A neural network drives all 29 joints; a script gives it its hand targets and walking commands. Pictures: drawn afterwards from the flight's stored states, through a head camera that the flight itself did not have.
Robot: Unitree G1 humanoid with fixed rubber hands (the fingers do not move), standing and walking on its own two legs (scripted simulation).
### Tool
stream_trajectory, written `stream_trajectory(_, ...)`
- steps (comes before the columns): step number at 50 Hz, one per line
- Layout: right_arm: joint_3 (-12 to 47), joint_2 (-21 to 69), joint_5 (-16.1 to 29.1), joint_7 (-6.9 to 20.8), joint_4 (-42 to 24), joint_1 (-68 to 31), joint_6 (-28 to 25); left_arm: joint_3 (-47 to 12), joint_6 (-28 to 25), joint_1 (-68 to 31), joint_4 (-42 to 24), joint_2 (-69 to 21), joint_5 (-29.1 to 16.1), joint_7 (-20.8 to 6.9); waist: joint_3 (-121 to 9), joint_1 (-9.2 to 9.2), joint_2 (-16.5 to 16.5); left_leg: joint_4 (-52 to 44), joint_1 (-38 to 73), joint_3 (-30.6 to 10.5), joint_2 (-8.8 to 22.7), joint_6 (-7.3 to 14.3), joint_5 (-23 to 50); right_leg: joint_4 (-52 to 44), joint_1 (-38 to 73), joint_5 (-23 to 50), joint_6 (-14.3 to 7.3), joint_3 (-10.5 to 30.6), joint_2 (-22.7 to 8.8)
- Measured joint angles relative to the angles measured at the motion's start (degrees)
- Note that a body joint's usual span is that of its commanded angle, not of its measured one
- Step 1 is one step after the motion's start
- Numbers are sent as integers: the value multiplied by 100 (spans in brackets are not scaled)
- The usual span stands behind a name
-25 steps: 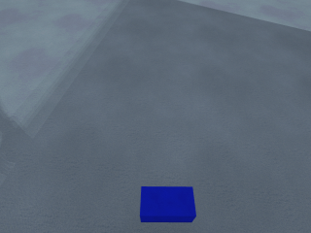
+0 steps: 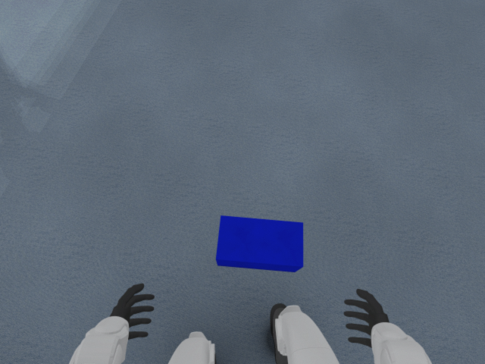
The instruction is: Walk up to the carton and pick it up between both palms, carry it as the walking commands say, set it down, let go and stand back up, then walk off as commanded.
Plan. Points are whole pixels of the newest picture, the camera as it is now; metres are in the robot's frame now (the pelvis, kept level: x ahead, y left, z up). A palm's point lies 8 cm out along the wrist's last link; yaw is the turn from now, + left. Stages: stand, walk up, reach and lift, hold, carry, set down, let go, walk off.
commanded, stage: reach and lift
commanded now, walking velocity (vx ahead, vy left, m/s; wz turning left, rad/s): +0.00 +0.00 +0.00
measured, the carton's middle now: (259, 244) +0.42 -0.10 -0.66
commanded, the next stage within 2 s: none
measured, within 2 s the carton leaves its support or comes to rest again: neither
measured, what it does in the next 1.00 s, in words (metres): lowers itself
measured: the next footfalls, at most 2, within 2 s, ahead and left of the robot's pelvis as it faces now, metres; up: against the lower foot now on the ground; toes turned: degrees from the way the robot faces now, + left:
none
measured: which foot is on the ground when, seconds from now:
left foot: down 0.00-1.00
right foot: down 0.00-1.00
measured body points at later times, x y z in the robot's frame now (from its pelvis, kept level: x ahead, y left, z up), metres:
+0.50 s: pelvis -0.10 -0.05 -0.07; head +0.09 -0.07 +0.34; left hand +0.32 +0.17 -0.15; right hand +0.26 -0.29 -0.16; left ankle -0.04 +0.12 -0.70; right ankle +0.07 -0.15 -0.70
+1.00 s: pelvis -0.08 -0.03 -0.10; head +0.22 -0.06 +0.24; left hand +0.47 +0.14 -0.20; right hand +0.39 -0.32 -0.20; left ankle -0.04 +0.12 -0.70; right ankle +0.07 -0.15 -0.70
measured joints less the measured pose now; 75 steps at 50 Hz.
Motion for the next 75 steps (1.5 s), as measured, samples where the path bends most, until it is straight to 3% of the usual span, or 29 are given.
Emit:
stream_trajectory(6, -199, -331, 163, 182, -314, -363, -61, -11, 19, -531, -398, 48, 62, -3, 97, -19, 91, 1032, -856, -28, 38, -82, -280, 865, -819, -193, -10, 10, 58)
stream_trajectory(10, -157, -581, 346, 168, -374, -778, 104, 69, 137, -1073, -292, 102, 45, -27, 230, -51, 89, 1373, -1016, 23, 37, -111, -327, 1259, -1045, -229, -48, 78, 76)
stream_trajectory(19, 20, -682, 676, -176, 340, -2594, 367, 344, 118, -2889, 1050, 735, -251, -261, 706, -121, 37, 1908, -1318, -4, 90, -160, -319, 1816, -1403, -177, -200, 77, 159)
stream_trajectory(29, -257, -661, 696, -595, 1262, -4446, -13, 759, -493, -4881, 2471, 1081, -320, -492, 811, -163, -46, 2180, -2308, -151, 46, -169, -110, 2087, -2351, -93, -264, -6, 163)
stream_trajectory(35, -452, -817, 714, -645, 1735, -5311, -450, 729, -865, -5712, 2970, 1401, -481, -540, 754, -243, 0, 2342, -3009, -227, -5, -230, -46, 2204, -3008, 25, -275, -33, 149)
stream_trajectory(42, -627, -1003, 704, -494, 2088, -5974, -980, 518, -1295, -6491, 3313, 1567, -676, -516, 513, -341, 130, 2497, -3784, -252, -54, -323, -65, 2317, -3750, 59, -296, -22, 125)
stream_trajectory(49, -1025, -1125, 560, -213, 2015, -6115, -1526, 715, -1710, -6654, 3056, 1272, -571, -300, 205, -316, 207, 2514, -4409, -130, -71, -370, -146, 2326, -4395, -15, -205, 110, 119)
stream_trajectory(58, -1650, -1481, 525, 404, 1669, -5749, -1999, 905, -1829, -5882, 1575, 658, -437, 120, -309, -188, 204, 2216, -4949, -18, -131, -230, -143, 1996, -4903, -14, -64, 219, 59)
stream_trajectory(64, -1835, -1652, 570, 762, 1974, -5579, -2203, 825, -1831, -5515, 1222, 398, -396, 285, -782, -178, 211, 2280, -5380, -73, -165, -204, -192, 2029, -5292, -52, -48, 175, 24)
stream_trajectory(69, -1893, -1689, 583, 860, 2318, -5706, -2280, 831, -1822, -5609, 1332, 337, -312, 361, -987, -185, 193, 2759, -5928, -108, -191, -219, -348, 2477, -5833, -204, -32, 163, 15)
stream_trajectory(75, -1924, -1727, 540, 779, 2409, -6122, -2205, 842, -1703, -6001, 1370, 475, -334, 402, -786, -164, 178, 3734, -6686, -101, -223, -265, -621, 3427, -6643, -404, -34, 211, 32)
